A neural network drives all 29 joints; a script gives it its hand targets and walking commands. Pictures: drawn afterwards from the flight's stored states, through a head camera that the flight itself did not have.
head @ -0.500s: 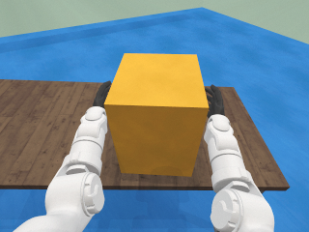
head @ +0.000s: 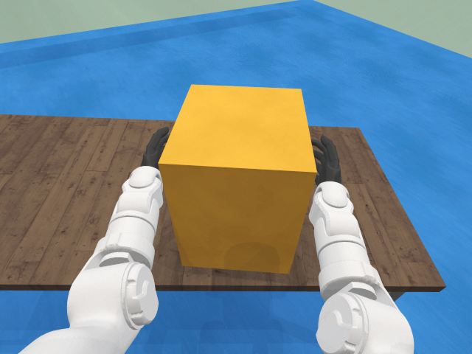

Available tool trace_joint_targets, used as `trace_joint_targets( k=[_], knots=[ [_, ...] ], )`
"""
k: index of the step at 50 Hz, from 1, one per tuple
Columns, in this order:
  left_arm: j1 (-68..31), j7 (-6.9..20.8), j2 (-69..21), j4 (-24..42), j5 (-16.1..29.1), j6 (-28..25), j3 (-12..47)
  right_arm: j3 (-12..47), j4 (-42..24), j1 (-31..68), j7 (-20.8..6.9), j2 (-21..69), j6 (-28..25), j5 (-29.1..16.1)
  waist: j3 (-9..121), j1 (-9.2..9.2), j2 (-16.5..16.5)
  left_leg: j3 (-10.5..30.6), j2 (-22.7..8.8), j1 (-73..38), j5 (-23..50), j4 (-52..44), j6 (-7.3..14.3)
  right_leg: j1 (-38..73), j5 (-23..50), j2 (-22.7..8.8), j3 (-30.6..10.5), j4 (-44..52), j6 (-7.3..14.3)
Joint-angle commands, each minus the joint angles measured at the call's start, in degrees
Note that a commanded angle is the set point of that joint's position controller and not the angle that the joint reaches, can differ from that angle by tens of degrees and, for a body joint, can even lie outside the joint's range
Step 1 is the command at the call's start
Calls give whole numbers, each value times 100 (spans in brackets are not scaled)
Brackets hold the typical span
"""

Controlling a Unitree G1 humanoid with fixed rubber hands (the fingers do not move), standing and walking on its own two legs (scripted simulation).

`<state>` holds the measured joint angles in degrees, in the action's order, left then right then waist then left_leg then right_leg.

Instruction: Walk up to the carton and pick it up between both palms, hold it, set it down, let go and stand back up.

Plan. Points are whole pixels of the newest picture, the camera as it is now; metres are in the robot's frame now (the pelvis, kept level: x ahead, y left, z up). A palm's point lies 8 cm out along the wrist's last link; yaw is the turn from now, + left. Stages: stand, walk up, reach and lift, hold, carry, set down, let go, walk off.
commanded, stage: set down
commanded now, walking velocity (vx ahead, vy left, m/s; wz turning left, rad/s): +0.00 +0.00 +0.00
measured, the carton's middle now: (240, 179) +0.44 -0.01 +0.06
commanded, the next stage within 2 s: none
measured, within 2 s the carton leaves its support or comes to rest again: rests again in 0.76 s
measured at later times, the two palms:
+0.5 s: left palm (156, 173) +0.42 +0.15 +0.09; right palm (324, 187) +0.38 -0.15 +0.10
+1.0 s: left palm (157, 176) +0.43 +0.15 +0.08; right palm (321, 193) +0.38 -0.15 +0.09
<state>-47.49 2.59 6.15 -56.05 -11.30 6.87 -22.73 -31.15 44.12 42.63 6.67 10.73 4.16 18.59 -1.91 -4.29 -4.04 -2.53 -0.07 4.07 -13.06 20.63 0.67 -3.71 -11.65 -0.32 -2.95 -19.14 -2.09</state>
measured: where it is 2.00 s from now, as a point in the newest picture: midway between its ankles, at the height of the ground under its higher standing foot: outside the picture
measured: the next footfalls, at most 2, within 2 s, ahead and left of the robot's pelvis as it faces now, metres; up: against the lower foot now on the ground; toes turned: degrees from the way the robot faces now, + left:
none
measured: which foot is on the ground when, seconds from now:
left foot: down 0.00-1.00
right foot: down 0.00-1.00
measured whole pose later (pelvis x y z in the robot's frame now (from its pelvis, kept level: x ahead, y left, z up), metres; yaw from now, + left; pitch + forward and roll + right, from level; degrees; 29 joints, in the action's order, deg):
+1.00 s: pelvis +0.01 +0.00 +0.00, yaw +0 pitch +1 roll +0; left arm -47.5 4.0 6.2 -59.7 -12.0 -1.3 -23.9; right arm -35.3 44.1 39.9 6.2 13.3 -4.0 23.6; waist -1.8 -4.1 -4.0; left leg -2.5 -0.1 8.6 -12.9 20.6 0.7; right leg -8.2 -11.6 -0.4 -2.8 -19.1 -2.0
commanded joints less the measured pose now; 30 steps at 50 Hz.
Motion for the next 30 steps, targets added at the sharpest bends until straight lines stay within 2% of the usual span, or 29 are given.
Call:
trace_joint_targets(
  k=[1, 4, 5, 6, 7, 11, 13, 15, 18, 21, 30],
  knots=[
    [-4428, 1151, -2573, 146, -424, -617, 779, 1672, -547, 3657, -836, 2791, -411, 316, 2887, -132, 466, -413, 191, 874, 1531, -527, -237, 1962, 3322, -37, 598, -215, -311],
    [-4301, 1166, -2546, 98, -503, -644, 695, 1655, -594, 3673, -848, 2788, -458, 361, 2904, -46, 514, -435, 189, 981, 1447, -573, -220, 2055, 3343, -58, 573, -229, -317],
    [-4384, 1155, -2581, 133, -416, -678, 784, 1641, -625, 3696, -852, 2826, -481, 352, 3030, -95, 507, -415, 190, 965, 1469, -545, -229, 2012, 3349, -48, 593, -261, -321],
    [-4394, 1145, -2593, 110, -437, -723, 756, 1659, -673, 3733, -859, 2885, -508, 365, 3112, -38, 510, -427, 196, 1016, 1442, -537, -208, 2023, 3362, -61, 564, -266, -317],
    [-4446, 1130, -2612, 181, -418, -769, 806, 1666, -635, 3712, -869, 2886, -546, 361, 3215, -75, 575, -416, 194, 1003, 1532, -519, -232, 2026, 3444, -64, 580, -293, -308],
    [-4274, 1156, -2618, 12, -459, -800, 735, 1641, -617, 3620, -860, 2871, -573, 452, 3056, -85, 493, -415, 178, 1026, 1529, -521, -208, 2014, 3533, -65, 571, -304, -318],
    [-4176, 1163, -2553, -62, -549, -809, 628, 1655, -589, 3550, -871, 2905, -584, 475, 2924, 13, 484, -456, 191, 1134, 1448, -554, -182, 2081, 3586, -79, 545, -315, -336],
    [-4229, 1159, -2604, -11, -526, -851, 682, 1595, -577, 3551, -875, 2918, -619, 493, 3025, -35, 545, -432, 176, 1108, 1415, -560, -196, 2033, 3445, -68, 567, -306, -318],
    [-4278, 1146, -2589, 13, -550, -926, 654, 1577, -594, 3514, -891, 2928, -665, 579, 3086, 12, 545, -468, 170, 1144, 1473, -538, -205, 2048, 3486, -64, 568, -325, -326],
    [-4128, 1143, -2575, -77, -586, -947, 599, 1614, -530, 3420, -882, 2905, -705, 611, 3026, -17, 501, -457, 159, 1106, 1626, -485, -216, 2038, 3709, -59, 574, -367, -320],
    [-4035, 1119, -2662, -102, -664, -1081, 598, 1510, -494, 3335, -901, 2962, -904, 722, 3167, 16, 619, -443, 135, 1056, 1765, -426, -247, 1881, 3590, -34, 609, -365, -285]
  ],
)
